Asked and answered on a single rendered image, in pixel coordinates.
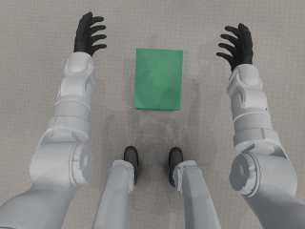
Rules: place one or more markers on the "left robot hand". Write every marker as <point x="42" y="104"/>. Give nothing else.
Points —
<point x="83" y="40"/>

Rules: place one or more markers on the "right robot hand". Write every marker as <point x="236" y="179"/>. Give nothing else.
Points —
<point x="242" y="52"/>

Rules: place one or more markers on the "robot right foot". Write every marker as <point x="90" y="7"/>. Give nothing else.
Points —
<point x="175" y="157"/>

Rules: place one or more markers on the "left robot upper arm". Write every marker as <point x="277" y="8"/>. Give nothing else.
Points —
<point x="58" y="169"/>

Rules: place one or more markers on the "robot right forearm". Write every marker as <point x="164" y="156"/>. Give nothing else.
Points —
<point x="253" y="130"/>

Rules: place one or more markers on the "right robot upper arm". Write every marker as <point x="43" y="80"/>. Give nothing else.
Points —
<point x="268" y="184"/>

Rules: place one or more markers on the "robot left forearm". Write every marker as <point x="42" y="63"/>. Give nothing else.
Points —
<point x="73" y="104"/>

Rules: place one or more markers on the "carton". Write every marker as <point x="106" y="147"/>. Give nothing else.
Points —
<point x="158" y="80"/>

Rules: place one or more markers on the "left robot thigh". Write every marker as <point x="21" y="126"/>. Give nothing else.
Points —
<point x="111" y="211"/>

